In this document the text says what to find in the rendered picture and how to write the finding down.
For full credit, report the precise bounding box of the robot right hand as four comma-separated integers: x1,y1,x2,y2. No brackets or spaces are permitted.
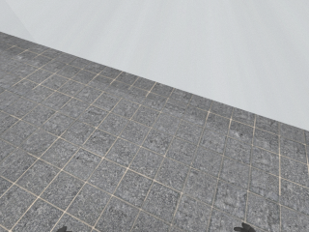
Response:
234,222,256,232

